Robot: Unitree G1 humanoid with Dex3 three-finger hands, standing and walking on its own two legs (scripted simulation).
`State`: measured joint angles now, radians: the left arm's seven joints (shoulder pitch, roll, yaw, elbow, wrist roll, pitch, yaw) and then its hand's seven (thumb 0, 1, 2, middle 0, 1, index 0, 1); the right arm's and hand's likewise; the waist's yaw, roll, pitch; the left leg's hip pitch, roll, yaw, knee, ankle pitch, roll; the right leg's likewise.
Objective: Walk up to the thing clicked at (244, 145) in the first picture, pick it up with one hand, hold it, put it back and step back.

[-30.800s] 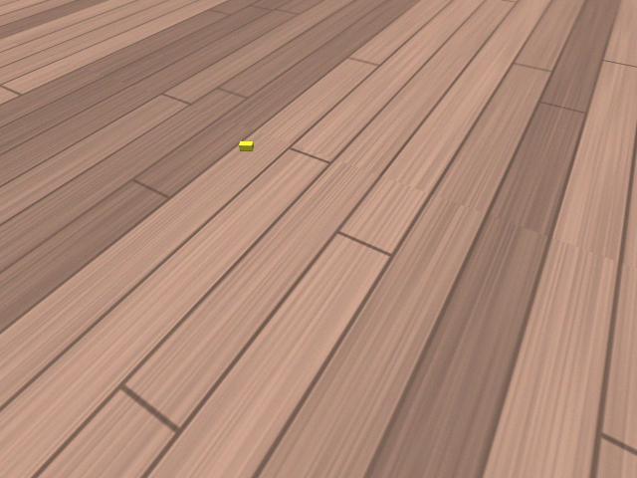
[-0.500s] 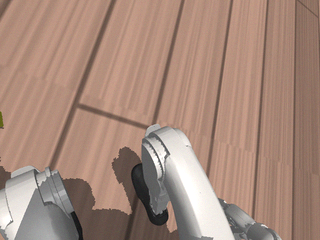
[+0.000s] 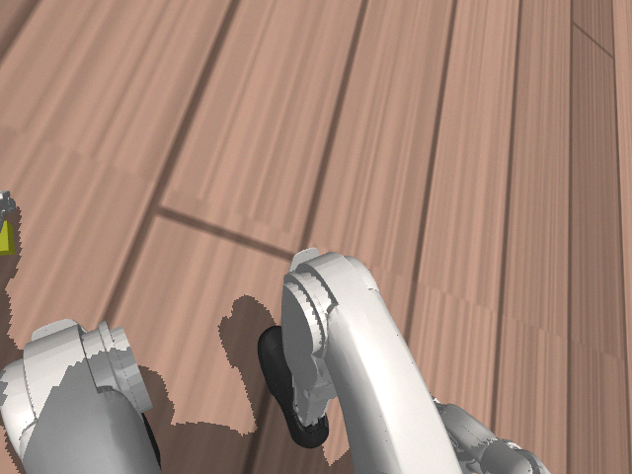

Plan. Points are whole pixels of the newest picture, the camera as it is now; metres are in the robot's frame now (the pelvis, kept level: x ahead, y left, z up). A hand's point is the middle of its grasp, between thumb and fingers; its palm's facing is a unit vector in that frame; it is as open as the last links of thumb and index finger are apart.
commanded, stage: open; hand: left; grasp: from above
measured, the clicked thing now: out of the picture +0.43 +0.29 -0.28
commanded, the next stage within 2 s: withdraw in 0.48 s
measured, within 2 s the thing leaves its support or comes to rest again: neither
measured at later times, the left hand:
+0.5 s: hand out of the picture +0.41 +0.31 -0.25, palm faces -0.54 -0.11 -0.83, open 12.6 cm
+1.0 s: hand out of the picture +0.47 +0.34 -0.14, palm faces -0.14 -0.07 -0.99, open 13.8 cm
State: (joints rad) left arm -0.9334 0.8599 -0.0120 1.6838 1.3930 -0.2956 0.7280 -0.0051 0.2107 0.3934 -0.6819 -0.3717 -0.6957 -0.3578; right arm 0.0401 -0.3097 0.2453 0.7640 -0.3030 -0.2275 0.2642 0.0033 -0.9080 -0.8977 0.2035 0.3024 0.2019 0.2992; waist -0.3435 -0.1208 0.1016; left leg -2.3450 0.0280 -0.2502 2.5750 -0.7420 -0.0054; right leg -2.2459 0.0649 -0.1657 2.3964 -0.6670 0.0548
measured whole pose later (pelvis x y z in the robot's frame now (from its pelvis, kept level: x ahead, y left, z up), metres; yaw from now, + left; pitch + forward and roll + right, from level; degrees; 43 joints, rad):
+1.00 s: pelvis +0.01 +0.00 +0.01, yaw +1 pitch +33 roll -12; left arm -0.94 0.76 0.13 1.41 1.17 0.01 0.66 0.00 -0.44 0.93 -0.11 -0.96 -0.12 -0.94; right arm 0.13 -0.31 0.12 0.75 -0.19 -0.20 0.35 0.00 -0.90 -0.90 0.20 0.30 0.20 0.30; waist -0.30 -0.02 -0.06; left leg -2.37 0.02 -0.21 2.51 -0.74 -0.01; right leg -2.28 0.05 -0.14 2.36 -0.68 0.04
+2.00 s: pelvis +0.01 +0.00 +0.06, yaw +6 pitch +38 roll -9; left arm -0.86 0.67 0.15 1.19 0.95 -0.04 0.27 0.00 0.13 0.92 -0.24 -0.59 -0.23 -0.60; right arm 0.24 -0.25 0.06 0.72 -0.10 -0.06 0.21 0.01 -0.90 -0.89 0.20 0.30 0.20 0.30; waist -0.23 0.06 -0.11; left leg -2.27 0.01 -0.13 2.34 -0.74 0.00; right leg -2.19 0.02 -0.08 2.24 -0.72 0.04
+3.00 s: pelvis +0.07 +0.01 +0.40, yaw +14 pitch +14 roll -4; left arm 0.44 0.23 0.04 -0.06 -0.07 0.43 0.06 0.01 0.91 0.89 -0.20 -0.30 -0.20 -0.30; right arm 0.31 -0.21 0.03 0.54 0.03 -0.17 -0.17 0.01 -0.91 -0.90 0.20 0.30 0.20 0.30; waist -0.07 0.06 -0.19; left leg -0.81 0.04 -0.06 1.08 -0.51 -0.01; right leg -0.75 0.01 -0.05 1.00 -0.48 0.01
